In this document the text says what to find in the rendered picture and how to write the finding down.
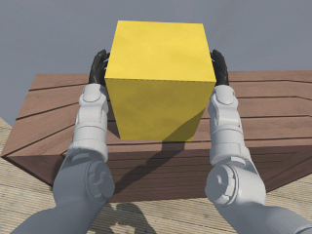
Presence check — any right robot upper arm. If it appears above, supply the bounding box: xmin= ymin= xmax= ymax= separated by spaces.
xmin=205 ymin=163 xmax=312 ymax=234

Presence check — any carton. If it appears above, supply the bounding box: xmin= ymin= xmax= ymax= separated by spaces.
xmin=104 ymin=20 xmax=216 ymax=141

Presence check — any robot left hand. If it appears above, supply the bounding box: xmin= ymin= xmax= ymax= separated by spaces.
xmin=88 ymin=49 xmax=110 ymax=87

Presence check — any robot right hand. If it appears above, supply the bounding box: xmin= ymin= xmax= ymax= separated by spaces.
xmin=210 ymin=49 xmax=229 ymax=87

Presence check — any right robot forearm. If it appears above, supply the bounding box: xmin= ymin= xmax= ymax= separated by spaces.
xmin=208 ymin=85 xmax=260 ymax=177

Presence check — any left robot forearm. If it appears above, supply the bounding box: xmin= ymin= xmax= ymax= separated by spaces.
xmin=53 ymin=83 xmax=109 ymax=200

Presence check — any left robot upper arm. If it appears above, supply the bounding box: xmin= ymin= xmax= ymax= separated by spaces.
xmin=10 ymin=160 xmax=115 ymax=234

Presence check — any pedestal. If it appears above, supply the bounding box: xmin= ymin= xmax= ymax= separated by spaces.
xmin=0 ymin=70 xmax=312 ymax=204

